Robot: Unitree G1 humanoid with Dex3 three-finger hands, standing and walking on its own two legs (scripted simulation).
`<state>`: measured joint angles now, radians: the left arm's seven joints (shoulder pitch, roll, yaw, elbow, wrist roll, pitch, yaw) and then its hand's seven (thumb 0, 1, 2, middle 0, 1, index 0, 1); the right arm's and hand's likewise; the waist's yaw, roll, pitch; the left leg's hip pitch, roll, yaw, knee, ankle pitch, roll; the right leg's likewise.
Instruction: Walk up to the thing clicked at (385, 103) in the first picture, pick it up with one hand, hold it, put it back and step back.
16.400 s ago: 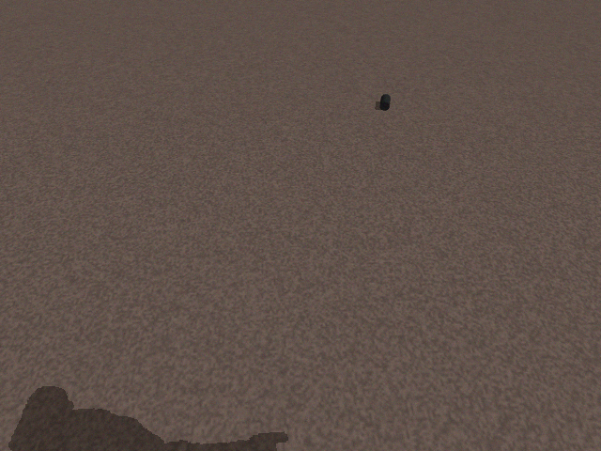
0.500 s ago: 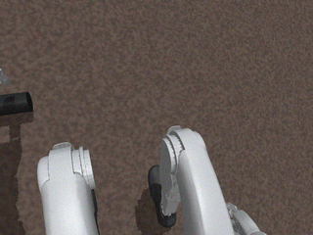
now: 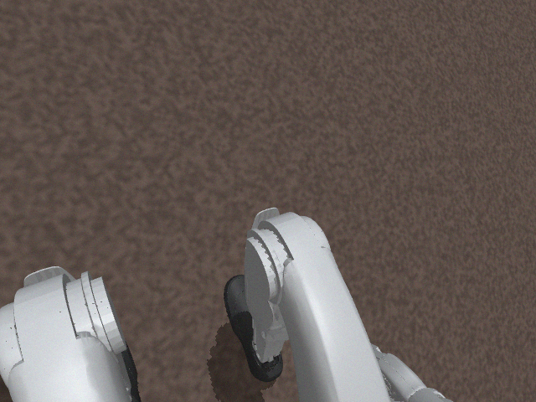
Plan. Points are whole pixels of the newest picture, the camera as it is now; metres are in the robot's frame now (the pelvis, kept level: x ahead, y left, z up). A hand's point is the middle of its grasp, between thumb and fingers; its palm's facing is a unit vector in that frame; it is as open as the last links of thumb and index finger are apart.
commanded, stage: rest palm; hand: left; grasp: from above
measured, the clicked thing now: out of the picture +0.44 +0.35 -0.27
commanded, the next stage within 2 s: close in 1.00 s
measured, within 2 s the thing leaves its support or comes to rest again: neither
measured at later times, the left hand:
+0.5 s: hand out of the picture +0.42 +0.34 -0.23, palm faces -0.44 -0.14 -0.89, open 14.3 cm
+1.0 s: hand out of the picture +0.42 +0.34 -0.25, palm faces -0.47 -0.17 -0.87, open 14.0 cm
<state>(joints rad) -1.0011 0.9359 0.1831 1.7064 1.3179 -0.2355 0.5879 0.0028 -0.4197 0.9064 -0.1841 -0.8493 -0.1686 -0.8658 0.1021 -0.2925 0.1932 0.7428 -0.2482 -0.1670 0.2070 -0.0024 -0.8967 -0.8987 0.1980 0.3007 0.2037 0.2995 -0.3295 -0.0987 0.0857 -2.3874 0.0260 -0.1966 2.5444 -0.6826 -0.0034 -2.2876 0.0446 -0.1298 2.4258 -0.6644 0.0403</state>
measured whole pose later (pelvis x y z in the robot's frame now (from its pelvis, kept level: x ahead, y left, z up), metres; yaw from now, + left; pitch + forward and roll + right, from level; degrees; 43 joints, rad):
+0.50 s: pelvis +0.00 +0.00 +0.00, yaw -2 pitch +27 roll -13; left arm -0.94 0.97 0.14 1.69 1.34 -0.33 0.62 0.00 -0.53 0.99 -0.12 -0.89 -0.08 -0.93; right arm 0.05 -0.32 0.23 0.73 -0.29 -0.18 0.22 0.00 -0.90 -0.90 0.20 0.30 0.20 0.30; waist -0.32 -0.14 0.10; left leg -2.35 0.03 -0.24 2.58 -0.72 0.00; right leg -2.23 0.06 -0.17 2.42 -0.68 0.05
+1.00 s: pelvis +0.00 +0.01 +0.00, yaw -3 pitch +27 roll -13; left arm -0.97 1.02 0.17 1.73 1.27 -0.26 0.61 0.00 -0.49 0.96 -0.15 -0.91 -0.13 -0.94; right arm 0.05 -0.33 0.28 0.71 -0.29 -0.24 0.26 0.00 -0.91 -0.91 0.20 0.30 0.20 0.30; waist -0.34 -0.16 0.16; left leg -2.35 0.03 -0.26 2.58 -0.72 0.00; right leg -2.23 0.06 -0.18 2.42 -0.68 0.05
